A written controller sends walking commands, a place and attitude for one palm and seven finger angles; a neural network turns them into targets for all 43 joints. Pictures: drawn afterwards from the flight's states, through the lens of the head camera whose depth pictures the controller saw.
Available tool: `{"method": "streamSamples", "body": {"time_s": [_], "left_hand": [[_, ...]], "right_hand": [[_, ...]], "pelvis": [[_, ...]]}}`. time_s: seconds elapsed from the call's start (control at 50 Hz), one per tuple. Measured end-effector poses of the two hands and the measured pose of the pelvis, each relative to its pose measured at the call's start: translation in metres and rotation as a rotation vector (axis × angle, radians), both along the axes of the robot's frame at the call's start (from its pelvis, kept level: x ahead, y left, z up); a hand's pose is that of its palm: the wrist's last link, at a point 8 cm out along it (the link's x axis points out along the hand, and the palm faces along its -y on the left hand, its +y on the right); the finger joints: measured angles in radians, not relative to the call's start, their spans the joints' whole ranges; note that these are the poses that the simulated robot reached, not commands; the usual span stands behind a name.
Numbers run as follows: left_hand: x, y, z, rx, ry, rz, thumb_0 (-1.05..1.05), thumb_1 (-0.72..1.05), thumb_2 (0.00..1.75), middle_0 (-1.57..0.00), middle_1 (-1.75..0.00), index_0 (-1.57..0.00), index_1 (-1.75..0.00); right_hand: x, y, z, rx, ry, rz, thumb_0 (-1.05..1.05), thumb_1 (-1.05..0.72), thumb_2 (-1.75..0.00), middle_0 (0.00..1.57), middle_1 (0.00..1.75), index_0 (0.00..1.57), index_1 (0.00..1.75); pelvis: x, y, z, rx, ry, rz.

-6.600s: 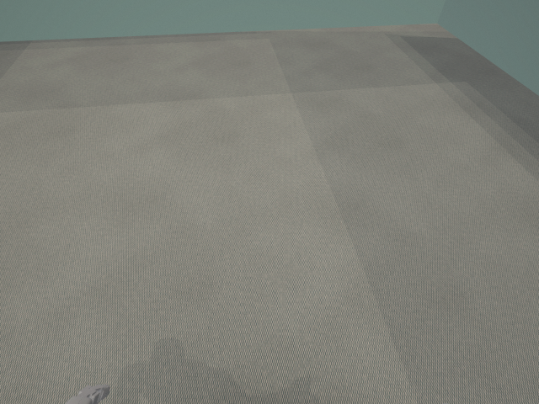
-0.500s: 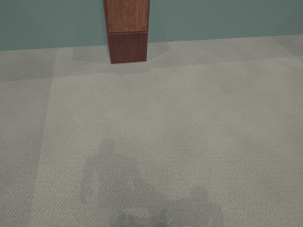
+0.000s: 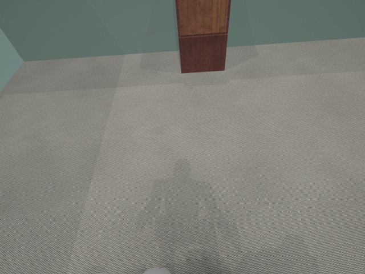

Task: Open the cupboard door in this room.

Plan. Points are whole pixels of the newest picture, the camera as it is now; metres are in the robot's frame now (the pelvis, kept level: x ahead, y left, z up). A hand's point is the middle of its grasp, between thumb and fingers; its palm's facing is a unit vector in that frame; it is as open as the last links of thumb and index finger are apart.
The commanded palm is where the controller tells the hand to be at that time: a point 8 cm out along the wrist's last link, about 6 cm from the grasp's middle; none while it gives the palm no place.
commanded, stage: turn or walk to find it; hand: left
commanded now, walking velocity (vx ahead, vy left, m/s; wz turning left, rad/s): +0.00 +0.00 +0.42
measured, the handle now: out of the picture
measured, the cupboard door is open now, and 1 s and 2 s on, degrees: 0 0 0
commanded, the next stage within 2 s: stand and wait in 0.32 s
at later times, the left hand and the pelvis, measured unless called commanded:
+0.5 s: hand out of the picture -0.06 +0.24 -0.19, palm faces +0.27 -0.93 -0.23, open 7.4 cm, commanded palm none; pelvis -0.01 +0.04 -0.01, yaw +11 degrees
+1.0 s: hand out of the picture -0.03 +0.19 -0.16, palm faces +0.20 -0.95 -0.23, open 7.3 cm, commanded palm none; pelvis -0.01 +0.01 +0.00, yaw +10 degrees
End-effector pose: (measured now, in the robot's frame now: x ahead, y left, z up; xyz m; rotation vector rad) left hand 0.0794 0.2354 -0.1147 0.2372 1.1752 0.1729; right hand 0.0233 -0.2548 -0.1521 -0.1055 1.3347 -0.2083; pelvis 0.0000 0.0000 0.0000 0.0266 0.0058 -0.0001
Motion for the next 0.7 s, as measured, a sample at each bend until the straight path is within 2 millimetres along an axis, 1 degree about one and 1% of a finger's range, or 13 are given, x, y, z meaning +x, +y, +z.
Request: {"method": "streamSamples", "body": {"time_s": [0.06,0.12,0.18,0.22,0.3,0.36,0.4,0.44,0.5,0.58,0.64,0.7], "left_hand": [[-0.019,-0.003,0.003,0.005,0.023,0.046,0.01,0.91,0.90,-0.20,-0.30,-0.20,-0.30],[-0.036,-0.005,0.003,0.004,0.042,0.090,0.01,0.91,0.90,-0.20,-0.30,-0.20,-0.30],[-0.055,-0.005,0.000,-0.004,0.064,0.133,0.01,0.91,0.90,-0.20,-0.30,-0.20,-0.30],[-0.068,-0.003,-0.003,-0.012,0.084,0.161,0.01,0.91,0.90,-0.20,-0.30,-0.20,-0.30],[-0.099,0.006,-0.012,-0.033,0.131,0.218,0.01,0.91,0.90,-0.20,-0.30,-0.20,-0.30],[-0.122,0.018,-0.023,-0.051,0.165,0.264,0.01,0.91,0.90,-0.20,-0.30,-0.20,-0.30],[-0.137,0.029,-0.035,-0.065,0.185,0.295,0.01,0.91,0.90,-0.20,-0.30,-0.20,-0.30],[-0.148,0.039,-0.042,-0.073,0.209,0.320,0.01,0.91,0.90,-0.20,-0.30,-0.20,-0.30],[-0.155,0.049,-0.040,-0.077,0.231,0.333,0.01,0.91,0.90,-0.20,-0.30,-0.20,-0.30],[-0.150,0.057,-0.032,-0.084,0.208,0.333,0.01,0.91,0.90,-0.19,-0.30,-0.20,-0.30],[-0.144,0.058,-0.028,-0.081,0.184,0.324,0.01,0.91,0.90,-0.19,-0.30,-0.20,-0.30],[-0.137,0.055,-0.026,-0.075,0.172,0.307,0.01,0.91,0.90,-0.19,-0.30,-0.20,-0.30]], "right_hand": [[0.016,-0.009,0.002,0.002,-0.013,0.041,0.01,-0.91,-0.90,0.20,0.29,0.20,0.30],[0.031,-0.012,0.004,0.000,-0.014,0.086,0.01,-0.91,-0.90,0.20,0.29,0.20,0.30],[0.047,-0.010,0.005,-0.005,-0.013,0.132,0.01,-0.91,-0.90,0.19,0.29,0.20,0.30],[0.059,-0.005,0.006,-0.009,-0.019,0.164,0.01,-0.91,-0.90,0.19,0.29,0.20,0.30],[0.087,0.015,0.011,-0.017,-0.055,0.234,0.01,-0.91,-0.90,0.19,0.29,0.20,0.30],[0.109,0.037,0.015,-0.029,-0.100,0.291,0.01,-0.91,-0.90,0.19,0.29,0.20,0.30],[0.122,0.053,0.018,-0.042,-0.143,0.328,0.01,-0.91,-0.90,0.19,0.29,0.20,0.30],[0.130,0.069,0.023,-0.048,-0.179,0.355,0.01,-0.91,-0.90,0.19,0.29,0.20,0.30],[0.131,0.086,0.034,-0.050,-0.209,0.373,0.01,-0.91,-0.90,0.20,0.29,0.20,0.30],[0.123,0.102,0.040,-0.036,-0.210,0.372,0.01,-0.91,-0.90,0.20,0.29,0.20,0.30],[0.110,0.107,0.037,-0.015,-0.194,0.357,0.01,-0.90,-0.90,0.20,0.29,0.20,0.30],[0.097,0.102,0.033,-0.008,-0.184,0.318,0.00,-0.92,-0.90,0.20,0.30,0.20,0.30]], "pelvis": [[0.001,-0.006,0.003,0.005,-0.007,0.035],[0.002,-0.009,0.004,0.009,-0.010,0.067],[0.002,-0.008,0.004,0.010,-0.011,0.096],[0.002,-0.006,0.004,0.009,-0.011,0.113],[0.000,0.003,0.001,-0.001,-0.011,0.149],[-0.003,0.014,-0.004,-0.015,-0.012,0.174],[-0.004,0.024,-0.010,-0.032,-0.014,0.190],[-0.007,0.031,-0.012,-0.020,-0.022,0.193],[-0.008,0.039,-0.005,-0.031,-0.034,0.193],[-0.010,0.046,0.003,-0.044,-0.037,0.203],[-0.012,0.048,0.006,-0.040,-0.037,0.202],[-0.013,0.046,0.006,-0.029,-0.036,0.197]]}}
